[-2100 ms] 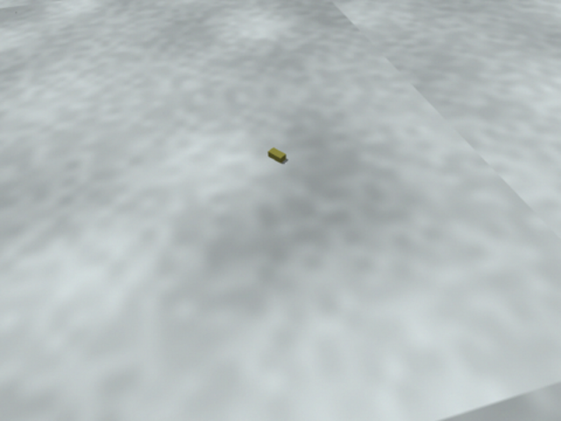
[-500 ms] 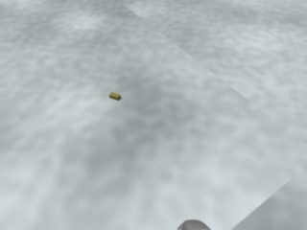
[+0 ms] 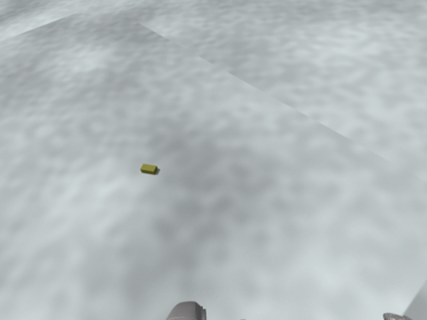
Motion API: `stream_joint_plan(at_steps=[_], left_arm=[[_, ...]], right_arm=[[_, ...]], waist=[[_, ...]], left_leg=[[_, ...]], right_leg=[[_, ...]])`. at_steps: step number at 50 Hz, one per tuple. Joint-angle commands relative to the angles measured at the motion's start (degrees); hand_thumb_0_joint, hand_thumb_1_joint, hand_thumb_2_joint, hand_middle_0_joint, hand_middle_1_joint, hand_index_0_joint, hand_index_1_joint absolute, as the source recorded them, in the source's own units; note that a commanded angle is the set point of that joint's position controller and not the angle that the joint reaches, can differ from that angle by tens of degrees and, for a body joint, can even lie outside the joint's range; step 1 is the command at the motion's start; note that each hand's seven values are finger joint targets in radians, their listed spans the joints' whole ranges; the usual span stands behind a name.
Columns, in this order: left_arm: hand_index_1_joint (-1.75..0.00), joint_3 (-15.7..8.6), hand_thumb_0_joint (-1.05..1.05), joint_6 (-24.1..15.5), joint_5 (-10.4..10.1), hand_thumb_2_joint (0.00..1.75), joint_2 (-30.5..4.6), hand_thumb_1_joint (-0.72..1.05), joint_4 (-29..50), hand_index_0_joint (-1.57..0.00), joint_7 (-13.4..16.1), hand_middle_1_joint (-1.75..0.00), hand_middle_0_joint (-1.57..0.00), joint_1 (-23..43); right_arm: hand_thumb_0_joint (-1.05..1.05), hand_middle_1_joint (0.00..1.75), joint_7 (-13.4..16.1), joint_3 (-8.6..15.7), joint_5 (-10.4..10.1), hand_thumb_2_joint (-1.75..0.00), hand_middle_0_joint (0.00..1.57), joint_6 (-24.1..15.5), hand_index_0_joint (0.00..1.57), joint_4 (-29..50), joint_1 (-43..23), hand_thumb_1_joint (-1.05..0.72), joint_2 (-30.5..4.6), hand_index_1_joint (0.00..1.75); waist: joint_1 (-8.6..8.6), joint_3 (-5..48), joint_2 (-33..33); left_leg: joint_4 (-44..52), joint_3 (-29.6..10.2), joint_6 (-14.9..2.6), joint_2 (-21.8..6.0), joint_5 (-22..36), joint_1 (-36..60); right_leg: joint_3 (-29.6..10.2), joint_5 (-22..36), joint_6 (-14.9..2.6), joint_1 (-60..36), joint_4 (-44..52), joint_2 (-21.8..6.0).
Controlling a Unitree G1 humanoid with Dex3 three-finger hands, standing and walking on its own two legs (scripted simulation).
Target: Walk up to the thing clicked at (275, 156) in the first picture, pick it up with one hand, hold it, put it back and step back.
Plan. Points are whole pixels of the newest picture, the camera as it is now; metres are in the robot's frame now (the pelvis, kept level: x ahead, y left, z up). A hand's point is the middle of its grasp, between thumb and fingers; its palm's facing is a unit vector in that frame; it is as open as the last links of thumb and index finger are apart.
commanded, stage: walk up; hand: left
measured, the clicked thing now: (149, 169) +1.03 +0.50 -0.75
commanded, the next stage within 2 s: none
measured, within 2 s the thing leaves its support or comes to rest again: neither
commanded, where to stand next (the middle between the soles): +0.60 +0.34 m, yaw -15 degrees
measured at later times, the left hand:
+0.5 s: hand (65, 244) +0.31 +0.42 -0.13, palm faces -0.17 -0.87 -0.46, open 7.3 cm
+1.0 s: hand (45, 204) +0.43 +0.52 -0.12, palm faces -0.18 -0.83 -0.53, open 7.3 cm
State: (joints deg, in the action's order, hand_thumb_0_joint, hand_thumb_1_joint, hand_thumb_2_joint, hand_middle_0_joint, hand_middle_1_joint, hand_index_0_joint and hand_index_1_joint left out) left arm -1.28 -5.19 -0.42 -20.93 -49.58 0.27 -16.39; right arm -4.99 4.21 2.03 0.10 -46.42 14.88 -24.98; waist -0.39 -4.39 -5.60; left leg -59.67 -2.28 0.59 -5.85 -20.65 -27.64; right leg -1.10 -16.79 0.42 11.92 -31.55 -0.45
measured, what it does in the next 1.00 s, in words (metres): walks ahead: left foot, then right foot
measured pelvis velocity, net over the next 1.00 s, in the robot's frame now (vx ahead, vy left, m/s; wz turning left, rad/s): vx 0.36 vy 0.23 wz -0.17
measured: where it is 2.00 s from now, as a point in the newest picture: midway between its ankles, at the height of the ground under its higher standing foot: (158, 244)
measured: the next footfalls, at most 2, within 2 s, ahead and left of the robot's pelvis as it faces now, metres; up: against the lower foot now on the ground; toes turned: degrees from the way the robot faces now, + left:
left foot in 0.16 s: +0.22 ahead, +0.22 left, +0.00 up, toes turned +3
right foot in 0.60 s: +0.36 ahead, +0.05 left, +0.00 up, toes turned -12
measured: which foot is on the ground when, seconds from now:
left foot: up 0.00-0.14, down 0.16-0.62, up 0.64-1.00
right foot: down 0.00-0.20, up 0.22-0.58, down 0.60-1.00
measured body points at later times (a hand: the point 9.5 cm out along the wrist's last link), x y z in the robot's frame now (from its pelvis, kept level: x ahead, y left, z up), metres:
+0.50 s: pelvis +0.20 +0.14 +0.01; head +0.23 +0.13 +0.45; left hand +0.32 +0.46 -0.10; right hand +0.18 -0.18 -0.11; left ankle +0.18 +0.22 -0.73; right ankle +0.28 +0.01 -0.69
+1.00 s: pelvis +0.36 +0.23 -0.01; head +0.38 +0.19 +0.44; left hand +0.44 +0.56 -0.09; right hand +0.41 -0.13 -0.12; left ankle +0.47 +0.40 -0.70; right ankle +0.32 +0.06 -0.73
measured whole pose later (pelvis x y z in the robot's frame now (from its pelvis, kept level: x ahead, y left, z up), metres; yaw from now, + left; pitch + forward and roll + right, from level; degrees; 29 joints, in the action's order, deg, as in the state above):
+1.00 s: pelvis +0.36 +0.23 -0.01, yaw -10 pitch -2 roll -2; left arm -2.3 -6.3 1.7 -24.2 -48.3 2.8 -22.3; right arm -6.1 7.3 3.2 3.6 -43.1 12.7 -28.1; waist 0.8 -5.3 -6.6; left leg -51.5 -3.0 1.3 -9.8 -17.0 -30.8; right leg 0.3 -20.4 1.7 14.6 -36.7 -3.5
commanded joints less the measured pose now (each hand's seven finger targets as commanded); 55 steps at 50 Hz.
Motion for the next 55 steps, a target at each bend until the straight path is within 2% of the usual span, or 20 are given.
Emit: stream_joint_plan(at_steps=[1, 5, 8, 9, 10, 11, 12, 15, 19, 24, 27, 29, 30, 31, 33, 38, 41, 48, 53, 55], left_arm=[[-0.30, -6.65, 0.00, -2.23, 0.76, 0.90, -21.43, 0.90, 4.59, -0.20, 1.51, -0.30, -0.20, 1.22], [-0.30, -6.76, 0.00, -2.52, 1.20, 0.90, -22.41, 0.90, 4.72, -0.20, 1.73, -0.30, -0.20, 2.22], [-0.30, -5.23, 0.00, -1.78, 1.86, 0.90, -17.73, 0.90, 4.73, -0.20, 2.16, -0.30, -0.20, 2.00], [-0.30, -3.68, 0.00, -1.65, 1.39, 0.90, -12.66, 0.90, 4.45, -0.20, 2.33, -0.30, -0.20, -1.64], [-0.30, -3.00, 0.00, -1.25, 0.01, 0.90, -11.88, 0.90, 4.70, -0.20, 2.84, -0.30, -0.20, -5.27], [-0.30, -3.69, 0.00, -0.97, 0.35, 0.90, -15.25, 0.90, 2.79, -0.20, 3.65, -0.30, -0.20, -6.04], [-0.30, -3.88, 0.00, -0.84, 0.45, 0.90, -17.50, 0.90, 1.96, -0.20, 3.54, -0.30, -0.20, -4.50], [-0.30, -4.92, 0.00, -0.39, -1.34, 0.90, -18.28, 0.90, -1.37, -0.20, 1.95, -0.30, -0.20, -6.23], [-0.30, -4.36, 0.00, 0.38, -1.03, 0.90, -15.05, 0.90, -0.60, -0.20, 1.47, -0.30, -0.20, -4.83], [-0.30, -4.12, 0.00, 0.66, -0.57, 0.90, -13.44, 0.90, 2.87, -0.20, 1.28, -0.30, -0.20, 1.20], [-0.30, -4.37, 0.00, 0.13, -0.46, 0.90, -12.89, 0.90, 2.78, -0.20, 1.55, -0.30, -0.20, -0.68], [-0.30, -5.75, 0.00, -0.09, -0.15, 0.90, -14.57, 0.90, 0.24, -0.20, 2.31, -0.30, -0.20, -8.96], [-0.30, -7.06, 0.00, -0.48, 0.17, 0.90, -17.62, 0.90, -0.71, -0.20, 2.94, -0.30, -0.20, -14.39], [-0.30, -8.23, 0.00, -0.64, 0.52, 0.90, -21.90, 0.90, 0.29, -0.20, 3.65, -0.30, -0.20, -15.67], [-0.30, -7.73, 0.00, -0.18, -0.30, 0.90, -22.63, 0.90, 3.89, -0.20, 4.55, -0.30, -0.20, -7.88], [-0.30, -6.50, 0.00, -1.64, 0.16, 0.90, -19.02, 0.90, 4.59, -0.20, 4.17, -0.30, -0.20, -3.71], [-0.30, -6.73, 0.00, -2.37, 0.67, 0.90, -19.72, 0.90, 4.71, -0.20, 3.82, -0.30, -0.20, -4.89], [-0.30, -7.77, 0.00, -2.54, 1.93, 0.90, -23.44, 0.90, 5.04, -0.20, 3.97, -0.30, -0.20, -5.85], [-0.30, -6.41, 0.00, -1.01, 1.97, 0.90, -20.48, 0.90, 5.61, -0.20, 4.54, -0.30, -0.20, -1.81], [-0.30, -3.37, 0.00, -0.53, 0.63, 0.90, -12.23, 0.90, 5.84, -0.20, 5.01, -0.30, -0.20, -7.51]], right_arm=[[0.00, 0.30, -1.02, 4.46, 0.15, -0.90, 0.20, -0.33, 0.20, 5.29, 0.07, -0.90, -9.38, 0.30], [0.00, 0.30, -1.43, 5.85, 0.47, -0.90, 0.20, -1.27, 0.20, 5.86, -0.65, -0.90, -9.87, 0.30], [0.00, 0.30, -0.83, 8.13, 1.07, -0.90, 0.20, -1.76, 0.20, 1.83, 12.37, -0.90, -13.13, 0.30], [0.00, 0.30, -0.15, 9.08, 1.99, -0.90, 0.20, -2.06, 0.20, 1.25, 17.52, -0.90, -16.72, 0.30], [0.00, 0.30, 0.38, 9.02, 0.93, -0.90, 0.20, -2.60, 0.20, 3.96, 11.71, -0.90, -19.68, 0.30], [0.00, 0.30, 0.75, 9.25, -0.86, -0.90, 0.20, -2.37, 0.20, 4.66, 5.91, -0.90, -20.98, 0.30], [0.00, 0.30, 0.96, 8.62, -1.00, -0.90, 0.20, -2.07, 0.20, 5.95, 2.58, -0.90, -18.92, 0.30], [0.00, 0.30, 1.45, 6.03, -0.43, -0.90, 0.20, -2.84, 0.20, 6.43, 0.29, -0.90, -12.85, 0.30], [0.00, 0.30, 1.92, 5.09, -0.39, -0.90, 0.20, -3.48, 0.20, 5.72, 4.34, -0.90, -11.09, 0.30], [0.00, 0.30, 1.87, 4.77, 0.54, -0.90, 0.20, -2.51, 0.20, 6.88, 5.29, -0.90, -10.77, 0.30], [0.00, 0.30, 1.76, 4.59, 0.86, -0.90, 0.20, -1.52, 0.20, 8.47, 2.89, -0.90, -10.72, 0.30], [0.00, 0.30, 1.54, 4.15, 0.42, -0.90, 0.20, -0.99, 0.20, 9.82, 1.09, -0.90, -9.97, 0.30], [0.00, 0.30, 1.38, 3.22, 0.11, -0.90, 0.20, -0.98, 0.20, 10.06, 2.92, -0.90, -7.25, 0.30], [0.00, 0.30, 1.22, 2.34, 0.00, -0.90, 0.20, -0.59, 0.20, 10.03, 7.20, -0.90, -4.74, 0.30], [0.00, 0.30, 1.72, 4.20, 0.91, -0.90, 0.20, 1.33, 0.20, 8.43, 8.04, -0.90, -12.74, 0.30], [0.00, 0.30, 0.81, 4.06, 0.09, -0.90, 0.20, 1.81, 0.20, 5.05, 6.90, -0.90, -10.81, 0.30], [0.00, 0.30, 0.29, 4.33, 0.73, -0.90, 0.20, 2.33, 0.20, 6.00, 4.22, -0.90, -9.47, 0.30], [0.00, 0.30, -1.30, 5.44, 1.11, -0.90, 0.20, 1.98, 0.20, 8.80, -3.54, -0.90, -9.70, 0.30], [0.00, 0.30, -0.63, 7.56, 1.34, -0.90, 0.20, 1.12, 0.20, 4.15, 9.89, -0.90, -12.36, 0.30], [0.00, 0.30, 0.50, 8.57, 1.30, -0.90, 0.20, 0.18, 0.20, 5.69, 10.07, -0.90, -19.96, 0.30]], waist=[[-0.83, -1.61, 14.14], [-2.46, 0.51, 14.10], [-10.29, 7.27, 1.00], [-12.43, 7.58, -13.96], [-8.31, 7.13, -19.73], [-5.35, 6.30, -16.57], [-4.23, 3.55, -12.54], [-1.94, 0.29, -6.29], [-2.31, 2.44, -4.81], [-3.53, 1.42, -3.05], [-1.83, 2.13, -0.01], [3.18, 5.88, 5.78], [6.01, 9.75, 12.54], [5.16, 11.89, 22.76], [2.67, 7.95, 12.28], [-0.40, -0.20, 9.62], [-0.23, -0.84, 10.73], [1.21, 0.45, 14.18], [-7.61, 8.46, 4.17], [-6.46, 5.91, -19.55]], left_leg=[[7.66, 0.59, 0.25, -2.85, 4.73, -0.08], [16.76, 3.98, -0.59, -1.88, 9.26, 11.35], [22.98, 5.77, -2.75, 2.41, 4.65, 31.40], [32.85, -6.73, -4.63, -4.72, -8.00, 33.03], [44.33, -28.34, -6.75, -16.35, -12.64, 31.72], [47.85, -34.53, -10.54, -18.96, -17.91, 26.44], [48.51, -31.02, -11.52, -18.41, -20.71, 20.30], [43.43, -8.45, -5.37, -8.61, 0.03, 15.60], [41.37, -1.51, -7.19, -7.37, 20.63, 22.04], [41.09, 1.84, -9.63, -8.09, 26.02, 21.63], [34.28, 3.66, -9.21, -8.21, 29.74, 18.70], [22.71, 6.76, -6.42, -4.62, 28.58, 13.19], [10.63, 7.60, -4.41, -1.36, 20.37, 7.54], [-0.16, 7.10, -1.48, 5.64, -9.37, -6.08], [-11.19, -3.06, 0.16, 2.82, -12.94, -11.65], [-7.89, -3.81, -0.59, 0.50, -0.65, -5.24], [-4.99, -2.32, 0.55, -1.08, 2.38, -5.25], [9.62, 0.62, 0.38, -3.83, 4.09, -0.28], [24.16, 5.50, -2.46, 2.59, -0.95, 23.99], [40.90, -24.98, -6.10, -13.78, -4.04, 27.44]], right_leg=[[-9.63, 2.28, -12.71, 8.25, 13.95, -11.67], [-7.51, 3.98, -10.67, 14.08, 8.77, -10.82], [-2.42, 7.17, -6.94, 22.11, -15.68, -6.31], [0.08, -2.42, -4.31, 28.03, -34.05, 0.95], [-0.17, -14.87, -3.26, 34.73, -40.61, 5.75], [-3.33, -14.02, -4.65, 31.89, -44.96, 0.91], [-2.89, -10.37, -4.45, 31.13, -46.06, -1.87], [-3.32, -1.13, -3.54, 24.70, -35.60, -3.19], [-1.15, 0.86, -1.54, 22.68, -26.68, -1.80], [4.64, 2.04, -1.90, 17.96, -13.39, -1.29], [5.79, 5.43, -2.78, 8.41, -6.01, -0.89], [6.30, 11.17, -3.59, -6.15, 1.61, 0.51], [-0.10, 8.39, -4.55, -15.95, 4.85, -2.56], [-23.85, 4.74, -9.58, -24.22, 8.94, -17.03], [-40.83, -12.46, -18.99, -14.94, 13.99, -26.89], [-13.98, 6.98, -11.47, 0.95, 12.40, -14.12], [-9.82, 14.36, -12.79, 4.00, 10.99, -13.69], [-6.82, 6.58, -12.35, 7.81, 7.17, -12.85], [-1.36, 8.90, -8.18, 16.62, -16.68, -9.61], [1.31, -17.75, -2.55, 34.52, -38.65, 5.41]])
